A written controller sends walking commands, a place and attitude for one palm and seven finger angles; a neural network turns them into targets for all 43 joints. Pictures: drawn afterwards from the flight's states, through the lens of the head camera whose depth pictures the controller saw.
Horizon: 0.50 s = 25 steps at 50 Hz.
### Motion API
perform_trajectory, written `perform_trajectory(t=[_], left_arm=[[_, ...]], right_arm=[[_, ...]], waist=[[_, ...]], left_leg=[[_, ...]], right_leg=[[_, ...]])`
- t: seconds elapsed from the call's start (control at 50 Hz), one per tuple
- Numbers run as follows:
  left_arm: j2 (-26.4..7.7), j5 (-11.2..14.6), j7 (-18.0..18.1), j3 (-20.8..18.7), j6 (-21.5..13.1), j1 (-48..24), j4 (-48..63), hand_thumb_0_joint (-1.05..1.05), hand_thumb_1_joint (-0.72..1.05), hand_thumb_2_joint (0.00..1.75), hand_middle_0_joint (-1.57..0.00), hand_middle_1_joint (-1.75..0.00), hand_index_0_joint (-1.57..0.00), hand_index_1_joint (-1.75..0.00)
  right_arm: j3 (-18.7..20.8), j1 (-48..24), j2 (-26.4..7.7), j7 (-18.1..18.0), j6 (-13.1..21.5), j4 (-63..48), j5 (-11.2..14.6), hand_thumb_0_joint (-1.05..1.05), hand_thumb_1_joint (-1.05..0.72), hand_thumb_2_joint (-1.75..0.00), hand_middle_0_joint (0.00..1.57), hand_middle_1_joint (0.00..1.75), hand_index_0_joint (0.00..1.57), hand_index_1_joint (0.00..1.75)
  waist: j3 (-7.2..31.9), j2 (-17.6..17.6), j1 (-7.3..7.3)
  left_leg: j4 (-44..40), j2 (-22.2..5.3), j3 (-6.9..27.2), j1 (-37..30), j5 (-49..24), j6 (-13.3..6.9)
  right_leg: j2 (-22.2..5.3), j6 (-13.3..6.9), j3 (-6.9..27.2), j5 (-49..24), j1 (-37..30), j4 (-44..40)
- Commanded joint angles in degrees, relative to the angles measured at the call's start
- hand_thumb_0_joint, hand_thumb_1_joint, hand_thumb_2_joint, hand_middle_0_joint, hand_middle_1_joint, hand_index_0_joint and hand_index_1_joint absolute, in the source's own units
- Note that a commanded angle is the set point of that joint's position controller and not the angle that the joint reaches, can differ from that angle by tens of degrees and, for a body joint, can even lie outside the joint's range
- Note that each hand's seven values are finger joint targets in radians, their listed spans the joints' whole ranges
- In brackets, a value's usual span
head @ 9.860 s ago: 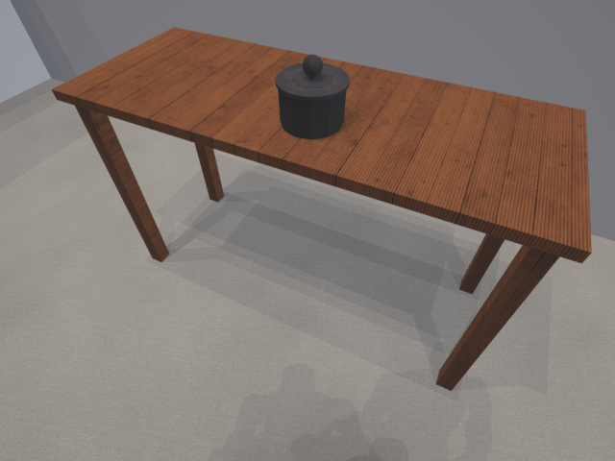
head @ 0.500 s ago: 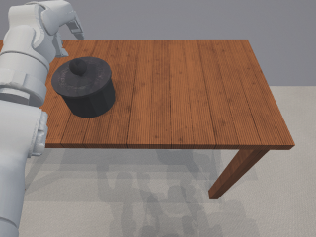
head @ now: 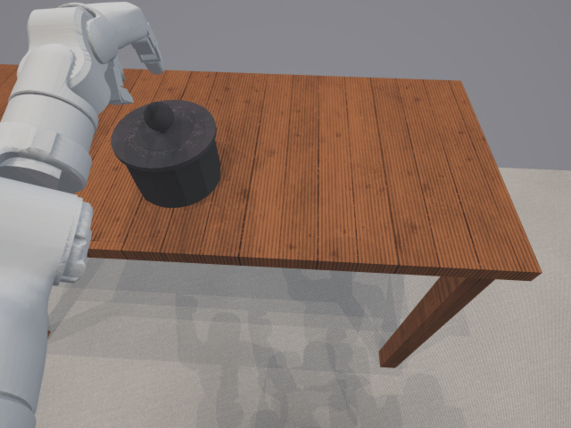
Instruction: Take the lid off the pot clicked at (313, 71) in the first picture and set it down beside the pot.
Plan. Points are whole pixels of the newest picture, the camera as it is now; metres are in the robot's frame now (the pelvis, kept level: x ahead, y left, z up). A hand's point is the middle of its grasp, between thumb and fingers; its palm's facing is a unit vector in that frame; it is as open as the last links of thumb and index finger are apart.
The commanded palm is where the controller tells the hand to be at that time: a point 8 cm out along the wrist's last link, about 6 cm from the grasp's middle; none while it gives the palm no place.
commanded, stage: move the open hand above the knob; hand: left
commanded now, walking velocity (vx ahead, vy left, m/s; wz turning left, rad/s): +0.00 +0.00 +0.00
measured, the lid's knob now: (159, 116) +0.55 +0.16 +0.13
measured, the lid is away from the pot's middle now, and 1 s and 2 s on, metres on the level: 0.00 0.00 0.00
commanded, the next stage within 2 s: lower the open fingers around the knob in 0.38 s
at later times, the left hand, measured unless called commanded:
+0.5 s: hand (134, 70) +0.53 +0.16 +0.22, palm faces -0.31 -0.03 -0.95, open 10.1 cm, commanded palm +0.53 +0.16 +0.28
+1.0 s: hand (141, 94) +0.52 +0.16 +0.19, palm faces -0.39 -0.06 -0.92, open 10.1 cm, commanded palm +0.53 +0.16 +0.24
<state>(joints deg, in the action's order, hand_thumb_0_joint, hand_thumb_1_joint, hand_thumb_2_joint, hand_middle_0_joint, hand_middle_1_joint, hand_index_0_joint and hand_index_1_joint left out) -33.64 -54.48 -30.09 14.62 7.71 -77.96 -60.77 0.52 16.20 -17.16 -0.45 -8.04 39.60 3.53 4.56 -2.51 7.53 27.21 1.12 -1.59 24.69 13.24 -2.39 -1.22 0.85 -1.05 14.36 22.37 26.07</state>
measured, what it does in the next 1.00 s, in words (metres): stands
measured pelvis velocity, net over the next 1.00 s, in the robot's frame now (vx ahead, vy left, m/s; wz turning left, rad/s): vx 0.01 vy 0.00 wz -0.01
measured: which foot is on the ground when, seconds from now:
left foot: down 0.00-1.00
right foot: down 0.00-1.00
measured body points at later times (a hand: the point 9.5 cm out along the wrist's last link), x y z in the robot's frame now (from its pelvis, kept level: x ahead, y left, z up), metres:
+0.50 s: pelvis +0.00 +0.00 +0.00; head +0.07 -0.01 +0.44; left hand +0.54 +0.16 +0.28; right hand +0.00 -0.27 -0.13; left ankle -0.01 +0.09 -0.74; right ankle -0.03 -0.13 -0.74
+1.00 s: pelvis +0.01 +0.00 +0.00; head +0.07 -0.01 +0.44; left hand +0.54 +0.16 +0.24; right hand +0.03 -0.28 -0.13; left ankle -0.01 +0.09 -0.74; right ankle -0.03 -0.13 -0.74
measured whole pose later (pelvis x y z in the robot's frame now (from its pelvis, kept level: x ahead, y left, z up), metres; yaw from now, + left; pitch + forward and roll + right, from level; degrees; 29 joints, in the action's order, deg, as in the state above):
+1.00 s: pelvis +0.01 +0.00 +0.00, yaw -1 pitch +13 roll +0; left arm -31.0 -55.5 -29.0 14.5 10.7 -78.8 -67.0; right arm 0.9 18.6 -16.9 -0.6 -5.3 41.2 3.1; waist 5.4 -2.6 8.7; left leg 28.0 1.0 -2.0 26.4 14.2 -2.4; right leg -1.1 0.9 -0.6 15.0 24.1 26.7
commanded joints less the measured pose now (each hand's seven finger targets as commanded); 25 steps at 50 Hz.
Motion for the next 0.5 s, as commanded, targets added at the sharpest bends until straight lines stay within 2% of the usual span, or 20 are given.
perform_trajectory(t=[0.0, 0.02, 0.04, 0.06, 0.08, 0.12, 0.14, 0.2, 0.22, 0.24, 0.26, 0.32, 0.34, 0.36, 0.38, 0.4, 0.42, 0.44, 0.46, 0.48], left_arm=[[-10.0, -0.4, 2.2, -2.1, 0.0, -33.4, 9.2, 0.00, -0.33, 1.50, -0.84, -0.08, -0.84, -0.08], [-8.8, 0.4, 2.5, -1.4, 0.1, -32.7, 9.9, 0.00, -0.33, 1.50, -0.84, -0.08, -0.84, -0.08], [-11.0, -0.5, 2.7, -3.2, -0.2, -34.7, 12.0, 0.00, -0.33, 1.50, -0.84, -0.08, -0.84, -0.08], [-10.3, -0.8, 2.7, -2.7, -0.3, -35.2, 11.1, 0.00, -0.33, 1.50, -0.84, -0.08, -0.84, -0.08], [-8.7, -0.7, 2.6, -1.5, -0.1, -35.8, 10.9, 0.00, -0.33, 1.50, -0.84, -0.08, -0.84, -0.08], [-8.6, 0.2, 2.8, -1.8, 0.2, -33.5, 8.4, 0.00, -0.33, 1.50, -0.84, -0.08, -0.84, -0.08], [-11.0, -0.5, 3.0, -3.9, 0.1, -34.2, 8.3, 0.00, -0.33, 1.50, -0.84, -0.08, -0.84, -0.08], [-10.0, -1.2, 3.3, -2.7, 0.3, -35.9, 7.7, 0.00, -0.33, 1.50, -0.84, -0.08, -0.84, -0.08], [-9.7, -0.5, 3.5, -2.7, 0.2, -34.9, 7.7, 0.00, -0.33, 1.50, -0.84, -0.08, -0.84, -0.08], [-13.0, -1.5, 3.8, -5.4, 0.2, -34.0, 6.3, 0.00, -0.33, 1.50, -0.84, -0.08, -0.84, -0.08], [-13.4, -1.8, 3.8, -5.2, 0.0, -35.9, 7.6, 0.00, -0.33, 1.50, -0.84, -0.08, -0.84, -0.08], [-9.3, -1.3, 3.9, -2.5, 0.4, -33.8, 5.6, 0.00, -0.33, 1.50, -0.84, -0.08, -0.84, -0.08], [-12.9, -2.1, 3.9, -5.4, 0.4, -34.0, 5.5, 0.00, -0.33, 1.50, -0.84, -0.08, -0.84, -0.08], [-13.4, -2.3, 3.9, -5.4, 0.4, -34.0, 4.4, 0.00, -0.33, 1.50, -0.84, -0.08, -0.84, -0.08], [-11.9, -2.2, 3.7, -4.0, 0.6, -34.0, 3.7, 0.00, -0.33, 1.50, -0.84, -0.08, -0.84, -0.08], [-13.2, -2.4, 3.9, -4.8, 0.6, -34.6, 4.8, 0.00, -0.33, 1.50, -0.84, -0.08, -0.84, -0.08], [-12.0, -1.8, 4.0, -3.8, 0.4, -34.6, 5.9, 0.00, -0.33, 1.50, -0.84, -0.08, -0.84, -0.08], [-14.6, -2.6, 4.1, -5.6, 0.0, -37.2, 9.1, 0.00, -0.33, 1.50, -0.84, -0.08, -0.84, -0.08], [-12.7, -2.9, 3.9, -4.3, 0.0, -36.9, 7.5, 0.00, -0.33, 1.50, -0.84, -0.08, -0.84, -0.08], [-8.7, -2.6, 3.4, -1.7, 2.9, -36.9, 1.1, 0.00, -0.33, 1.50, -0.84, -0.08, -0.84, -0.08]], right_arm=[[2.7, 3.5, -8.4, -0.8, 1.1, -4.0, 0.0, 0.00, -0.90, -0.90, 0.20, 0.30, 0.20, 0.30], [3.0, 4.0, -8.8, -0.8, 1.2, -3.6, 0.1, 0.00, -0.90, -0.90, 0.20, 0.30, 0.20, 0.30], [3.0, 4.2, -8.6, -0.6, 1.3, -3.5, -0.3, 0.00, -0.90, -0.90, 0.20, 0.30, 0.20, 0.30], [2.8, 4.2, -8.5, -0.6, 1.4, -3.8, -0.3, 0.00, -0.90, -0.90, 0.20, 0.30, 0.20, 0.30], [2.9, 4.3, -8.3, -0.6, 1.6, -3.5, -0.3, 0.00, -0.90, -0.90, 0.20, 0.30, 0.20, 0.30], [3.1, 5.5, -9.0, -0.8, 1.7, -2.9, -0.2, 0.00, -0.90, -0.90, 0.20, 0.30, 0.20, 0.30], [2.9, 5.6, -8.9, -0.8, 1.8, -2.7, -0.5, 0.00, -0.90, -0.90, 0.20, 0.30, 0.20, 0.30], [2.8, 5.7, -8.6, -1.0, 2.1, -2.8, -0.4, 0.00, -0.90, -0.90, 0.20, 0.30, 0.20, 0.30], [3.0, 6.3, -9.2, -1.0, 2.1, -2.7, -0.4, 0.00, -0.90, -0.90, 0.20, 0.30, 0.20, 0.30], [2.8, 6.4, -9.0, -1.0, 2.2, -2.6, -0.6, 0.00, -0.90, -0.90, 0.20, 0.30, 0.20, 0.30], [2.7, 6.2, -9.0, -1.0, 2.1, -2.9, -0.7, 0.00, -0.90, -0.90, 0.20, 0.30, 0.20, 0.30], [3.1, 7.0, -9.0, -1.0, 2.2, -2.8, -0.5, 0.00, -0.90, -0.90, 0.20, 0.30, 0.20, 0.30], [3.0, 7.2, -9.2, -0.9, 2.2, -2.5, -0.7, 0.00, -0.90, -0.90, 0.20, 0.30, 0.20, 0.30], [2.7, 7.0, -9.1, -1.1, 2.1, -3.0, -0.7, 0.00, -0.90, -0.90, 0.20, 0.30, 0.20, 0.30], [2.7, 6.9, -9.0, -1.2, 2.1, -2.9, -0.5, 0.00, -0.90, -0.90, 0.20, 0.30, 0.20, 0.30], [2.8, 7.2, -9.2, -1.2, 2.1, -2.8, -0.5, 0.00, -0.90, -0.90, 0.20, 0.30, 0.20, 0.30], [3.1, 7.3, -9.4, -1.3, 1.9, -2.9, -0.5, 0.00, -0.90, -0.90, 0.20, 0.30, 0.20, 0.30], [3.2, 7.5, -9.2, -1.1, 2.0, -3.0, -0.9, 0.00, -0.90, -0.90, 0.20, 0.30, 0.20, 0.30], [3.1, 7.4, -8.8, -1.1, 2.1, -3.2, -0.8, 0.00, -0.90, -0.90, 0.20, 0.30, 0.20, 0.30], [2.9, 7.2, -8.6, -0.9, 2.6, -2.0, -0.2, 0.00, -0.90, -0.90, 0.20, 0.30, 0.20, 0.30]], waist=[[21.9, 1.5, 1.63], [21.9, -0.1, 1.58], [24.4, -0.1, 1.39], [24.6, -0.7, 1.54], [23.7, -0.3, 1.90], [22.5, 0.1, 1.97], [24.2, 1.8, 1.65], [23.6, 1.0, 1.89], [23.8, 0.5, 1.78], [24.6, 2.1, 1.38], [25.4, 1.8, 1.57], [23.7, 0.5, 1.73], [24.2, 2.0, 1.43], [24.4, 2.9, 1.52], [23.4, 3.0, 1.77], [23.7, 2.8, 1.61], [24.8, 0.8, 1.65], [27.5, 0.6, 1.42], [26.8, 0.0, 1.75], [23.9, -1.4, 2.21]], left_leg=[[1.0, 1.5, 2.2, -19.4, -19.9, -2.0], [1.5, 1.1, 2.4, -21.0, -23.3, -1.9], [1.6, 0.8, 3.0, -22.3, -23.6, -1.7], [1.7, 1.1, 3.2, -22.5, -23.8, -1.7], [1.6, 0.9, 3.1, -22.5, -22.8, -1.7], [1.8, 0.8, 3.2, -22.1, -23.5, -1.7], [1.7, 0.9, 3.1, -21.3, -22.8, -1.7], [1.1, 1.0, 2.9, -20.7, -20.4, -1.7], [1.6, 0.8, 3.0, -21.3, -23.8, -1.7], [1.7, 0.9, 3.1, -20.3, -23.3, -1.7], [1.2, 1.0, 2.8, -20.2, -22.5, -1.7], [1.9, 0.8, 3.0, -20.8, -25.1, -1.6], [1.7, 0.6, 2.9, -20.5, -24.7, -1.6], [1.5, 1.2, 2.6, -19.0, -22.6, -1.9], [1.4, 1.2, 2.2, -18.3, -21.7, -1.9], [1.2, 1.1, 2.2, -18.3, -21.6, -1.9], [1.7, 1.0, 2.3, -19.8, -24.9, -1.8], [1.8, 0.8, 2.9, -21.3, -26.3, -1.8], [2.1, 1.1, 2.8, -21.6, -27.0, -1.9], [1.7, 1.3, 2.8, -21.2, -24.6, -1.9]], right_leg=[[3.1, -2.3, -1.3, -18.4, -0.4, -1.6], [3.0, -2.5, -1.5, -19.3, 0.6, -1.6], [3.3, -2.3, -1.4, -18.4, 0.3, -1.3], [3.4, -2.5, -1.4, -17.9, 0.9, -1.2], [3.4, -2.4, -1.6, -17.0, 1.6, -1.4], [3.3, -2.6, -1.8, -17.5, 2.1, -1.6], [3.5, -2.4, -1.5, -17.9, 0.4, -1.2], [3.4, -2.5, -1.6, -16.7, 1.1, -1.4], [3.3, -2.7, -1.5, -18.8, 0.9, -1.4], [3.5, -2.5, -1.3, -19.0, -0.4, -0.9], [3.4, -2.5, -1.2, -19.0, -0.9, -1.1], [3.4, -2.7, -1.6, -19.3, 1.1, -1.1], [3.6, -2.5, -1.4, -19.2, 0.3, -0.8], [3.6, -2.4, -1.2, -19.2, -0.9, -1.1], [3.5, -2.4, -1.2, -19.5, -0.8, -1.2], [3.4, -2.4, -1.3, -19.8, -1.2, -1.2], [3.2, -2.6, -0.9, -21.5, -0.9, -1.2], [3.4, -2.4, -0.8, -21.5, -1.7, -0.9], [3.6, -2.4, -0.7, -21.0, -0.4, -1.0], [3.6, -2.5, -1.3, -19.5, 1.3, -0.9]])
